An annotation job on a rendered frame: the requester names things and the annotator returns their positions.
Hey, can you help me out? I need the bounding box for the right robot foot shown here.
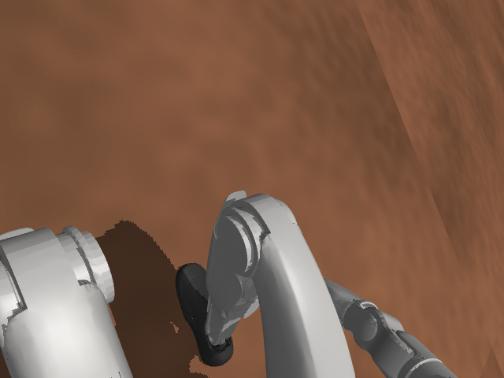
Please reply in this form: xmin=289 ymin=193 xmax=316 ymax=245
xmin=176 ymin=263 xmax=233 ymax=366

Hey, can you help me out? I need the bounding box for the right robot arm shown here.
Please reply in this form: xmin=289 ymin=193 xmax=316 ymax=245
xmin=343 ymin=299 xmax=458 ymax=378

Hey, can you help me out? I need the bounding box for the right robot hand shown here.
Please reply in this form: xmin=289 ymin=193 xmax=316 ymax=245
xmin=324 ymin=278 xmax=362 ymax=328

